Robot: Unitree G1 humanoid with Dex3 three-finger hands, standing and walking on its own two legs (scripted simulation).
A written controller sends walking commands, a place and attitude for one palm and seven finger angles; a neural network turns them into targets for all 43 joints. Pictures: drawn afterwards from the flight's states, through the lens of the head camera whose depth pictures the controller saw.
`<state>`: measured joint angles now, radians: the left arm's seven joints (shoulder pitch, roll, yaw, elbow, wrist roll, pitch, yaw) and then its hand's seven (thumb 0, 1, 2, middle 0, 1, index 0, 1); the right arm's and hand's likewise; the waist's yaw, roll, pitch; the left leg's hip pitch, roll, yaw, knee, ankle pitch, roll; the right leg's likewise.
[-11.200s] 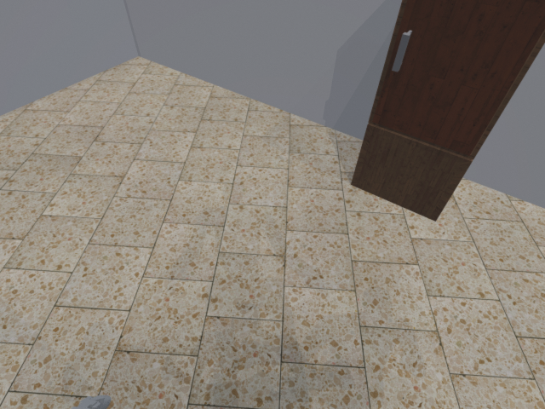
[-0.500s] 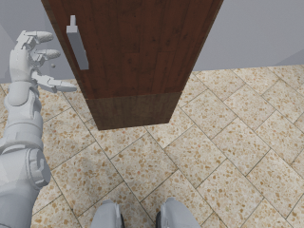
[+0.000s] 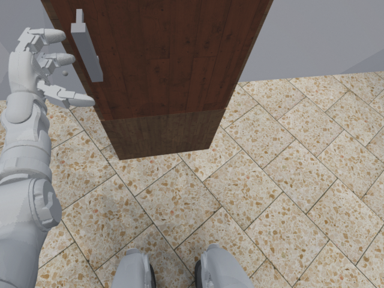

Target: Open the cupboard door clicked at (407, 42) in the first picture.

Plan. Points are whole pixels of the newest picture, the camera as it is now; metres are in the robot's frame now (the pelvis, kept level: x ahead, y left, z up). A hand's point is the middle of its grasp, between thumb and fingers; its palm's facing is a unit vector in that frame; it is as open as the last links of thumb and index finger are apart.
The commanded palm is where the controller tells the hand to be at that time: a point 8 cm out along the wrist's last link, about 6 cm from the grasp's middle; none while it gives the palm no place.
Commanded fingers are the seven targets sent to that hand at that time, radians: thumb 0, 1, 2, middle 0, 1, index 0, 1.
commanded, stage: slide the fingers in behind the handle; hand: left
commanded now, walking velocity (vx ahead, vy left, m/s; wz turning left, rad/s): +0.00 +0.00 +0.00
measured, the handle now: (89, 47) +0.59 +0.16 +0.07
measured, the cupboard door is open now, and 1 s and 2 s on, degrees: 0 0 1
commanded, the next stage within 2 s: close the thumb around the handle in 1.42 s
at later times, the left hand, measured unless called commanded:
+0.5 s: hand (78, 74) +0.53 +0.18 +0.07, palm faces +0.07 -1.00 +0.00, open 14.0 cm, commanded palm +0.50 +0.21 +0.07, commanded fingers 0.00 -0.50 0.30 -0.30 -1.20 -0.30 -1.20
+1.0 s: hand (87, 75) +0.52 +0.16 +0.07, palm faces +0.12 -0.99 -0.03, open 14.4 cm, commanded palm +0.50 +0.17 +0.07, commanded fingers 0.00 -0.50 0.30 -0.30 -1.20 -0.30 -1.20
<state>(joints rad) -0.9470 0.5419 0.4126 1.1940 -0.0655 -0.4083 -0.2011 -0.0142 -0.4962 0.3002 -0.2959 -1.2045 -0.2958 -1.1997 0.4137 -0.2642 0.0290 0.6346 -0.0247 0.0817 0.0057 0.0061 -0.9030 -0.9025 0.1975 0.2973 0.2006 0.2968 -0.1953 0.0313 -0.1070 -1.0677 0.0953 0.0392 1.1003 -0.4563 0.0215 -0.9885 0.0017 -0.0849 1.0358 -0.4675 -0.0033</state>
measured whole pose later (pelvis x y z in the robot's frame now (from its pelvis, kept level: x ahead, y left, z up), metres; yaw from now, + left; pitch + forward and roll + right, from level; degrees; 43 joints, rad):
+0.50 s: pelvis +0.01 +0.00 +0.00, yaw +0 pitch +24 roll -3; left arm -0.91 0.44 0.38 1.16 -0.06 -0.44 -0.13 -0.01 -0.50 0.30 -0.30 -1.20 -0.30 -1.20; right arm 0.39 -0.25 0.02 0.63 -0.03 0.08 0.03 0.01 -0.90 -0.90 0.20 0.30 0.20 0.30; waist -0.18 0.03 -0.12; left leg -1.03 0.09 0.04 1.09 -0.47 0.02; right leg -0.95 0.00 -0.08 1.02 -0.49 0.00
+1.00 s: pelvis +0.00 +0.00 +0.00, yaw +2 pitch +24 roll -3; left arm -0.95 0.38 0.27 1.19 -0.07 -0.47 0.00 -0.01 -0.50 0.30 -0.23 -1.19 -0.22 -1.19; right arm 0.40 -0.24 0.00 0.67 -0.05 0.06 0.05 0.01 -0.90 -0.90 0.20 0.30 0.20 0.30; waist -0.16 0.04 -0.12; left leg -1.06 0.07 0.02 1.11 -0.46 0.02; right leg -0.97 -0.02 -0.10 1.05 -0.49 -0.01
